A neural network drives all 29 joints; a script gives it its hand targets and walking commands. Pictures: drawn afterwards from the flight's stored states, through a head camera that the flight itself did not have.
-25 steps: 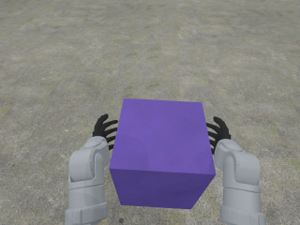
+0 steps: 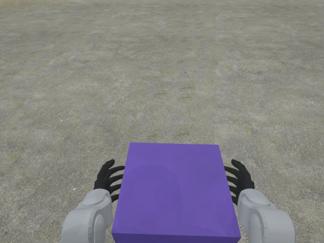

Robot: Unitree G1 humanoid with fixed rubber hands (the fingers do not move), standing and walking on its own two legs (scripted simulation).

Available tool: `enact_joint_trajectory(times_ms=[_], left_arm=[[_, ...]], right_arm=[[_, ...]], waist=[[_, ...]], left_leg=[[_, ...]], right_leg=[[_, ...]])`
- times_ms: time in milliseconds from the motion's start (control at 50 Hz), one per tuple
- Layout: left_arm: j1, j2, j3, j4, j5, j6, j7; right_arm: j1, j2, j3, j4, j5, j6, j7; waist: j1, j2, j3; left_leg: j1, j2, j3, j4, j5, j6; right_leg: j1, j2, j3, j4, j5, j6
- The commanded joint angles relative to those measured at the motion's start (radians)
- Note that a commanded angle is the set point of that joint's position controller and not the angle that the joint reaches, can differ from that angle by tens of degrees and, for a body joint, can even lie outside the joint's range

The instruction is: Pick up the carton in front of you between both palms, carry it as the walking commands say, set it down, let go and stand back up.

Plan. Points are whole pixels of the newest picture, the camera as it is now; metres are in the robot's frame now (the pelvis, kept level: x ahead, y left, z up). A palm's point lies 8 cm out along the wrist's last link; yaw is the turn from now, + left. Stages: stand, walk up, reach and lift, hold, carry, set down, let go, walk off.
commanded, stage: carry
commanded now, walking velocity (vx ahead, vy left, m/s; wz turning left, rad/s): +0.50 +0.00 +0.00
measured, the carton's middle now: (172, 209) +0.23 +0.01 +0.00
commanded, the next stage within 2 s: none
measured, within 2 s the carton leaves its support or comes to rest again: neither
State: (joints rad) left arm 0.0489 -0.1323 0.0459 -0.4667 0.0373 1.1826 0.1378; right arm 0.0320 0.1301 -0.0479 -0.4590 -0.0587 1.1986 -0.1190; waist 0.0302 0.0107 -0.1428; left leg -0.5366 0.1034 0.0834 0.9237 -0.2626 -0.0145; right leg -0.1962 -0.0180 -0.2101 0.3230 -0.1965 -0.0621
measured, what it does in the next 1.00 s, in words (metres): walks ahead: left foot, then right foot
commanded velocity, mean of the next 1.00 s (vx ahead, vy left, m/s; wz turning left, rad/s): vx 0.28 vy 0.00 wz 0.00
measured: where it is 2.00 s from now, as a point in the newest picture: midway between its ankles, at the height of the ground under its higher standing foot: (171, 202)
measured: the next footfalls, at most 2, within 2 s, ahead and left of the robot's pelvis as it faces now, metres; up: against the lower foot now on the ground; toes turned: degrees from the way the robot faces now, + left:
left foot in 0.26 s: +0.37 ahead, +0.14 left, +0.00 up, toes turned +9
right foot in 0.74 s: +0.66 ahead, -0.10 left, +0.00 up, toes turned +3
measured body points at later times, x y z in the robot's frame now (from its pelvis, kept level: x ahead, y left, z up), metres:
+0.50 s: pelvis +0.32 +0.06 +0.00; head +0.32 +0.07 +0.45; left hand +0.58 +0.18 +0.07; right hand +0.55 -0.12 +0.08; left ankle +0.33 +0.13 -0.75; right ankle +0.32 -0.09 -0.68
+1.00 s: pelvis +0.59 +0.00 -0.01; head +0.60 -0.01 +0.44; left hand +0.84 +0.15 +0.08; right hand +0.84 -0.15 +0.07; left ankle +0.61 +0.12 -0.75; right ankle +0.62 -0.09 -0.75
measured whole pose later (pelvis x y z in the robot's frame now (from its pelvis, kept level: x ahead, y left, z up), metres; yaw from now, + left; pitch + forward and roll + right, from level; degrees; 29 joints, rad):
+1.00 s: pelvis +0.59 +0.00 -0.01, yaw -1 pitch +3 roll -1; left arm 0.01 -0.13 0.05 -0.54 0.03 1.16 0.13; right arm -0.01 0.13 -0.05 -0.54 -0.06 1.20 -0.13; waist 0.01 0.05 -0.05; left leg -0.31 0.08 0.12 0.48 -0.26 -0.03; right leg -0.30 -0.04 -0.24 0.39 -0.14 -0.05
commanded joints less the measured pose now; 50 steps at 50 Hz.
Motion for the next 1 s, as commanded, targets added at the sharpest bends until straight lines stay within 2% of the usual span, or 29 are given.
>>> enact_joint_trajectory(times_ms=[0,100,180,220,240,260,280,300,320,340,360,400,440,500,560,600,660,700,720,740,760,780,800,820,840,860,920,940,980], left_arm=[[-0.409,-0.79,-0.638,-0.108,-0.278,-0.014,-0.149],[-0.377,-0.694,-0.605,-0.13,-0.251,0.0,-0.121],[-0.4,-0.616,-0.577,-0.118,-0.233,0.02,-0.088],[-0.416,-0.598,-0.577,-0.12,-0.237,0.03,-0.075],[-0.42,-0.587,-0.576,-0.126,-0.237,0.035,-0.069],[-0.427,-0.586,-0.58,-0.145,-0.244,0.041,-0.066],[-0.438,-0.606,-0.594,-0.155,-0.254,0.044,-0.069],[-0.45,-0.65,-0.61,-0.147,-0.266,0.037,-0.075],[-0.444,-0.704,-0.618,-0.134,-0.264,0.031,-0.086],[-0.445,-0.753,-0.63,-0.127,-0.263,0.022,-0.098],[-0.447,-0.794,-0.633,-0.118,-0.258,0.012,-0.108],[-0.43,-0.843,-0.641,-0.108,-0.247,-0.007,-0.12],[-0.404,-0.851,-0.641,-0.107,-0.231,-0.019,-0.121],[-0.388,-0.822,-0.639,-0.133,-0.221,-0.023,-0.113],[-0.388,-0.757,-0.634,-0.152,-0.224,-0.01,-0.1],[-0.383,-0.707,-0.625,-0.154,-0.227,0.002,-0.093],[-0.383,-0.655,-0.611,-0.156,-0.242,0.019,-0.086],[-0.376,-0.639,-0.601,-0.152,-0.245,0.029,-0.083],[-0.381,-0.634,-0.592,-0.155,-0.243,0.035,-0.083],[-0.376,-0.621,-0.577,-0.15,-0.244,0.039,-0.083],[-0.351,-0.641,-0.572,-0.121,-0.25,0.035,-0.086],[-0.356,-0.682,-0.582,-0.134,-0.268,0.03,-0.097],[-0.369,-0.736,-0.59,-0.139,-0.273,0.019,-0.108],[-0.39,-0.788,-0.598,-0.139,-0.274,0.009,-0.12],[-0.412,-0.826,-0.608,-0.143,-0.277,-0.002,-0.13],[-0.434,-0.852,-0.616,-0.148,-0.282,-0.01,-0.141],[-0.399,-0.861,-0.634,-0.155,-0.279,-0.024,-0.157],[-0.396,-0.852,-0.642,-0.166,-0.281,-0.026,-0.158],[-0.405,-0.82,-0.649,-0.183,-0.281,-0.022,-0.153]], right_arm=[[-0.373,0.808,0.632,-0.1,0.233,-0.034,0.099],[-0.371,0.721,0.626,-0.141,0.241,-0.016,0.077],[-0.396,0.634,0.592,-0.134,0.248,0.006,0.059],[-0.384,0.611,0.569,-0.115,0.251,0.013,0.051],[-0.37,0.609,0.558,-0.1,0.249,0.015,0.048],[-0.373,0.602,0.543,-0.096,0.24,0.013,0.047],[-0.366,0.626,0.545,-0.084,0.244,0.01,0.048],[-0.375,0.668,0.556,-0.101,0.266,0.009,0.055],[-0.382,0.721,0.576,-0.107,0.274,0.002,0.067],[-0.402,0.768,0.596,-0.119,0.282,-0.007,0.081],[-0.433,0.806,0.615,-0.133,0.291,-0.016,0.093],[-0.438,0.842,0.64,-0.14,0.306,-0.03,0.112],[-0.424,0.835,0.652,-0.148,0.316,-0.038,0.126],[-0.405,0.796,0.655,-0.163,0.317,-0.038,0.13],[-0.39,0.73,0.634,-0.167,0.299,-0.029,0.114],[-0.368,0.691,0.614,-0.151,0.277,-0.018,0.098],[-0.351,0.651,0.589,-0.145,0.252,-0.002,0.076],[-0.358,0.635,0.582,-0.15,0.251,0.009,0.066],[-0.363,0.621,0.582,-0.153,0.252,0.015,0.061],[-0.384,0.626,0.594,-0.165,0.26,0.025,0.057],[-0.371,0.645,0.617,-0.175,0.273,0.032,0.061],[-0.377,0.673,0.626,-0.177,0.277,0.028,0.068],[-0.406,0.728,0.641,-0.181,0.285,0.022,0.078],[-0.432,0.777,0.654,-0.181,0.295,0.012,0.089],[-0.449,0.818,0.667,-0.187,0.3,0.0,0.099],[-0.453,0.851,0.678,-0.186,0.298,-0.01,0.106],[-0.408,0.866,0.678,-0.18,0.281,-0.03,0.112],[-0.391,0.858,0.676,-0.182,0.277,-0.032,0.112],[-0.389,0.824,0.668,-0.197,0.273,-0.028,0.109]], waist=[[-0.023,-0.123,-0.089],[-0.016,-0.139,-0.004],[-0.017,-0.161,0.042],[-0.038,-0.128,-0.032],[-0.053,-0.074,-0.115],[-0.063,0.132,-0.208],[-0.058,0.358,-0.262],[-0.055,0.262,-0.242],[-0.06,0.179,-0.247],[-0.053,0.073,-0.236],[-0.044,0.034,-0.218],[-0.039,0.085,-0.197],[-0.042,0.117,-0.172],[-0.044,0.115,-0.12],[-0.047,0.117,-0.069],[-0.046,0.123,-0.025],[-0.045,0.144,-0.02],[-0.027,0.098,-0.065],[-0.019,0.046,-0.112],[-0.008,-0.179,-0.228],[-0.005,-0.317,-0.319],[-0.013,-0.241,-0.315],[-0.016,-0.189,-0.313],[-0.023,-0.138,-0.282],[-0.025,-0.132,-0.26],[-0.025,-0.145,-0.254],[-0.021,-0.154,-0.281],[-0.027,-0.137,-0.284],[-0.03,-0.11,-0.26]], left_leg=[[-0.058,0.018,0.02,-0.196,0.109,-0.015],[-0.063,-0.008,0.079,-0.359,0.227,-0.007],[0.015,-0.022,0.123,-0.416,0.214,0.021],[0.252,-0.093,0.194,-0.457,0.126,0.039],[0.459,-0.09,0.168,-0.45,0.073,0.043],[0.662,0.148,-0.239,-0.556,-0.116,0.134],[0.791,0.303,-0.603,-0.72,-0.068,0.231],[0.777,0.319,-0.548,-0.701,0.098,0.241],[0.727,0.297,-0.458,-0.67,0.212,0.235],[0.647,0.283,-0.37,-0.668,0.225,0.199],[0.573,0.257,-0.298,-0.695,0.187,0.159],[0.496,0.217,-0.188,-0.751,0.079,0.124],[0.48,0.202,-0.126,-0.799,0.024,0.13],[0.518,0.182,-0.069,-0.827,0.056,0.14],[0.536,0.163,-0.013,-0.822,0.125,0.133],[0.539,0.144,0.044,-0.774,0.304,0.117],[0.543,0.12,0.113,-0.639,0.518,0.073],[0.475,0.066,0.17,-0.439,0.559,0.014],[0.374,0.039,0.164,-0.307,0.404,-0.021],[0.193,-0.017,0.131,-0.061,0.029,-0.046],[0.061,-0.094,0.063,0.111,-0.288,-0.054],[0.032,-0.068,-0.015,0.172,-0.337,-0.035],[0.039,-0.039,-0.052,0.148,-0.325,-0.012],[0.089,0.004,-0.068,0.017,-0.296,-0.003],[0.15,0.005,-0.052,-0.125,-0.26,-0.003],[0.205,-0.022,-0.022,-0.211,-0.231,-0.008],[0.272,-0.034,0.024,-0.369,-0.114,-0.017],[0.31,-0.029,0.043,-0.445,-0.013,-0.018],[0.404,0.006,0.042,-0.567,0.205,-0.023]], right_leg=[[0.13,-0.248,0.198,-0.222,0.011,-0.076],[0.179,-0.227,0.126,-0.198,0.148,-0.056],[0.208,-0.234,0.095,-0.127,0.245,-0.033],[0.17,-0.199,0.019,0.102,0.441,0.001],[0.078,-0.154,-0.019,0.313,0.43,0.029],[-0.165,-0.075,-0.014,0.614,0.255,0.084],[-0.396,0.045,0.055,0.86,-0.22,0.106],[-0.471,-0.005,0.177,0.992,-0.279,0.08],[-0.487,-0.05,0.202,1.034,-0.243,0.058],[-0.471,-0.099,0.221,0.979,-0.18,0.048],[-0.433,-0.128,0.231,0.881,-0.126,0.048],[-0.379,-0.119,0.185,0.757,-0.068,0.055],[-0.379,-0.111,0.149,0.632,-0.036,0.07],[-0.427,-0.104,0.108,0.43,0.047,0.09],[-0.421,-0.089,0.069,0.3,0.126,0.086],[-0.395,-0.069,0.037,0.235,0.151,0.081],[-0.26,-0.032,-0.002,0.156,0.222,0.072],[-0.017,0.005,-0.044,0.047,0.326,0.078],[0.152,-0.085,0.041,0.061,0.483,0.077],[0.386,-0.31,0.296,0.134,0.791,-0.019],[0.484,-0.408,0.495,0.058,0.821,-0.147],[0.428,-0.414,0.466,0.016,0.735,-0.163],[0.375,-0.387,0.403,0.004,0.68,-0.143],[0.288,-0.357,0.312,-0.011,0.634,-0.098],[0.218,-0.316,0.244,-0.034,0.575,-0.061],[0.183,-0.286,0.196,-0.051,0.523,-0.046],[0.191,-0.27,0.144,-0.029,0.464,-0.055],[0.17,-0.252,0.11,0.001,0.434,-0.046],[0.084,-0.207,0.081,0.039,0.257,0.0]])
